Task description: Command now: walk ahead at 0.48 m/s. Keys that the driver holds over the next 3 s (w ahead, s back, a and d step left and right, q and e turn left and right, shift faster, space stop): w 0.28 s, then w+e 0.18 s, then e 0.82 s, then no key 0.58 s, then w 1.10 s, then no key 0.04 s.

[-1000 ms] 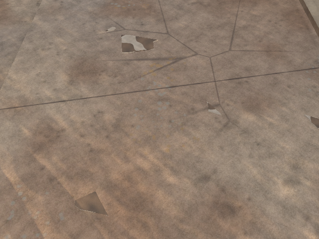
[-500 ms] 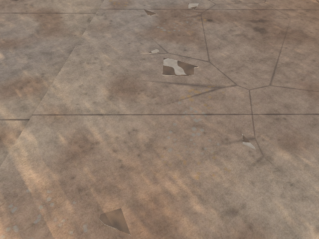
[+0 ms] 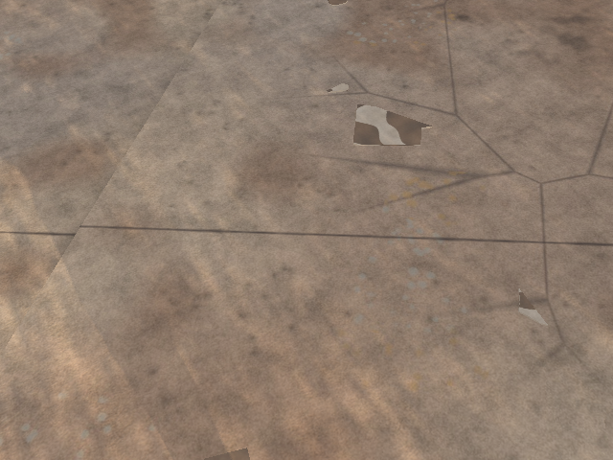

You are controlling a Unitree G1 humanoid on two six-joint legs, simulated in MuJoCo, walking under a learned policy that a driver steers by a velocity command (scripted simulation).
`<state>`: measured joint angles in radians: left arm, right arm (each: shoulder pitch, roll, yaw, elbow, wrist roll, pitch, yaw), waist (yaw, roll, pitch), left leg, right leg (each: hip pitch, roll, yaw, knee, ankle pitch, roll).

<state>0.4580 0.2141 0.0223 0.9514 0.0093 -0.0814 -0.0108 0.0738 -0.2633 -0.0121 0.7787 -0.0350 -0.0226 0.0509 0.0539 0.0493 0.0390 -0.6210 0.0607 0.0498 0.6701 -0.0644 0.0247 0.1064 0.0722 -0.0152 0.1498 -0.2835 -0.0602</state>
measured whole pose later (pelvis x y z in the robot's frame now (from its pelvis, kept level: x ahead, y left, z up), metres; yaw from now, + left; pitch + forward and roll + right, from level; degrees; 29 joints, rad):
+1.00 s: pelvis +0.43 +0.00 +0.00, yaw -21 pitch +1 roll +1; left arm 0.25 0.27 0.08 0.84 0.01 0.02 0.00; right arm 0.12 -0.26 -0.04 0.81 -0.03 0.04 -0.04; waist 0.04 0.02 0.07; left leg -0.57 0.05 -0.08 0.98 -0.33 -0.06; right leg -0.33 0.15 0.09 0.41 -0.09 -0.12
